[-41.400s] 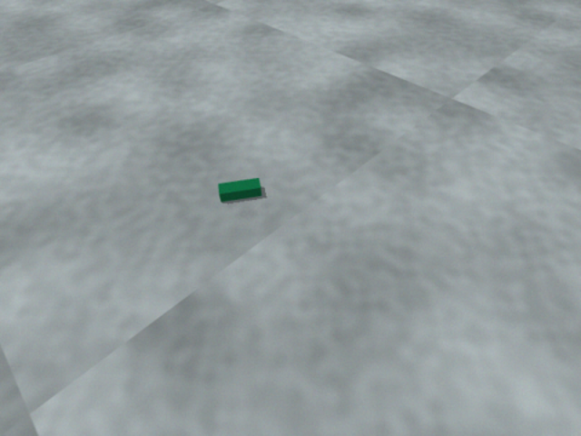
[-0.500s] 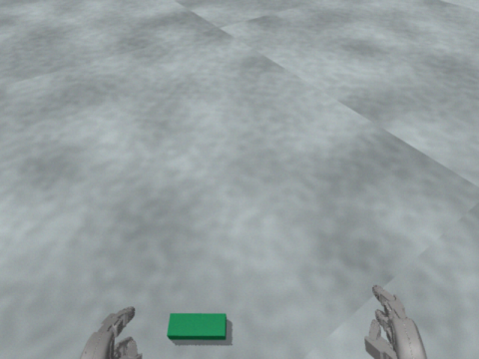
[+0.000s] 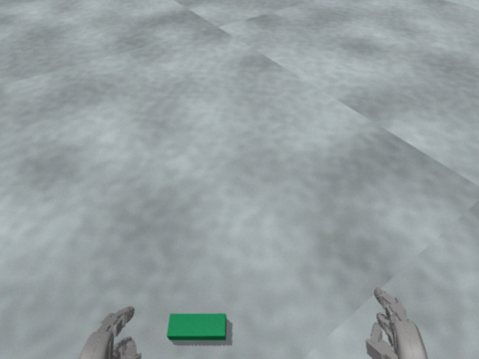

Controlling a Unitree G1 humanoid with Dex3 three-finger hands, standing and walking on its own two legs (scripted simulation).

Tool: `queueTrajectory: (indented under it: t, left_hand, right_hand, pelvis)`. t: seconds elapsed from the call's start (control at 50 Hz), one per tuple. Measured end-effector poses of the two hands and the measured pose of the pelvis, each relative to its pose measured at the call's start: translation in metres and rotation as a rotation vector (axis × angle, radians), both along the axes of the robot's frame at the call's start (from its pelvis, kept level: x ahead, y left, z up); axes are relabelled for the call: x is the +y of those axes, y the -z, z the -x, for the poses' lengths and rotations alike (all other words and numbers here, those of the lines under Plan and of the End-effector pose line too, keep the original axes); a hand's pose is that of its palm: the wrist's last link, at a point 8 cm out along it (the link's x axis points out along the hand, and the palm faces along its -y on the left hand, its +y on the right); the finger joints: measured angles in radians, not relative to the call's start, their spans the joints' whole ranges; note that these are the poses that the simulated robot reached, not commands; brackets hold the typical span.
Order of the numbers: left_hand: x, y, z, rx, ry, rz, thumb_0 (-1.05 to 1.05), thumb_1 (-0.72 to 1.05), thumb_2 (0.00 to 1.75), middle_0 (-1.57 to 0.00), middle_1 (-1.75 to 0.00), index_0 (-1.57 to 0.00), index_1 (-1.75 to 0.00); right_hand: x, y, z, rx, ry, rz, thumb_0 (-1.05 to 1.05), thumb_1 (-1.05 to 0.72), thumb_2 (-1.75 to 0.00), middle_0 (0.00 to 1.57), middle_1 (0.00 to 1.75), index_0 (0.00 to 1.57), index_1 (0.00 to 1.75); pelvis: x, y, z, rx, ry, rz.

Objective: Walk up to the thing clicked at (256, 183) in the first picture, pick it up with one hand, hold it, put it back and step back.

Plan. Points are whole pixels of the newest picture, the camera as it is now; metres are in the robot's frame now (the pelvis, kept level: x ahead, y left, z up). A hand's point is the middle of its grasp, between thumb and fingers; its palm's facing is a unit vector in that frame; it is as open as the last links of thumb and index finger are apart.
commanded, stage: home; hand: left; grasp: from above
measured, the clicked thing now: (197, 326) +0.37 +0.17 -0.68
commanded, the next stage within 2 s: stand in 0.34 s
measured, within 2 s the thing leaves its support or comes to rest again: neither
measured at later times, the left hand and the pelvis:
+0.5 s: hand out of the picture +0.16 +0.19 -0.06, palm faces +0.02 -0.97 -0.26, open 7.4 cm; pelvis -0.01 +0.00 +0.01, yaw +0 degrees
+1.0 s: hand out of the picture +0.03 +0.25 -0.11, palm faces +0.05 -0.95 -0.30, open 7.4 cm; pelvis +0.00 +0.02 +0.06, yaw +0 degrees
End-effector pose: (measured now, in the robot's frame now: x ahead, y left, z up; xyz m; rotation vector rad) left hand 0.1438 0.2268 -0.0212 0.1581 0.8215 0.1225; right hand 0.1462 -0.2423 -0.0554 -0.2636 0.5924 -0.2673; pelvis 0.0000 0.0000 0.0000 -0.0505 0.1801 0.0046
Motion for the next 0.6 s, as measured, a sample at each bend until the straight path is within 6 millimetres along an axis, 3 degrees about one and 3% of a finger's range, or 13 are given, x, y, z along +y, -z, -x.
queueTrajectory:
  t: [0.44,0.52,0.6]
  left_hand:
    - [0.001,0.000,0.000,0.001,0.001,-0.001,0.01,0.90,0.90,-0.20,-0.30,-0.21,-0.30]
    - [0.015,0.020,-0.004,-0.026,0.041,-0.090,0.01,0.90,0.90,-0.21,-0.30,-0.21,-0.30]
    - [0.036,0.037,0.010,0.058,0.017,-0.124,0.01,0.90,0.90,-0.21,-0.30,-0.21,-0.30]
  right_hand:
    - [0.002,-0.002,-0.004,-0.006,-0.003,0.000,0.01,-0.90,-0.90,0.21,0.30,0.20,0.30]
    - [-0.002,0.013,0.002,0.211,-0.133,0.047,0.01,-0.90,-0.90,0.21,0.30,0.20,0.30]
    - [-0.012,0.017,0.017,0.356,-0.135,0.021,0.01,-0.90,-0.90,0.21,0.30,0.20,0.30]
  pelvis:
    - [0.001,0.000,-0.001,0.000,-0.001,0.002]
    - [0.002,-0.009,0.007,-0.083,-0.003,-0.024]
    - [0.004,-0.019,0.009,-0.129,-0.002,-0.043]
